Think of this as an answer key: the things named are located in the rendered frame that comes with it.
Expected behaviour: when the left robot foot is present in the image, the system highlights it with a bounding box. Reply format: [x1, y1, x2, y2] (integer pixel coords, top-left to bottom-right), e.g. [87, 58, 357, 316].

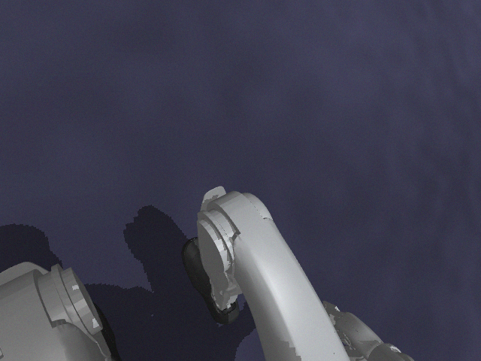
[93, 302, 122, 361]

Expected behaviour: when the right robot hand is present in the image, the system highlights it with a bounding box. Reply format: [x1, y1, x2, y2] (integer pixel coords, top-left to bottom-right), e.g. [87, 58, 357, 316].
[322, 301, 384, 361]

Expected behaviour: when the right robot foot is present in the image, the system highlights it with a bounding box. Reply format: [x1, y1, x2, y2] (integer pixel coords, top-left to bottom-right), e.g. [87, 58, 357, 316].
[182, 238, 240, 325]

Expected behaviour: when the right robot arm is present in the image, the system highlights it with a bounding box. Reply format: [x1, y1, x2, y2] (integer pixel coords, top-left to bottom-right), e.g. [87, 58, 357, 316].
[368, 343, 414, 361]

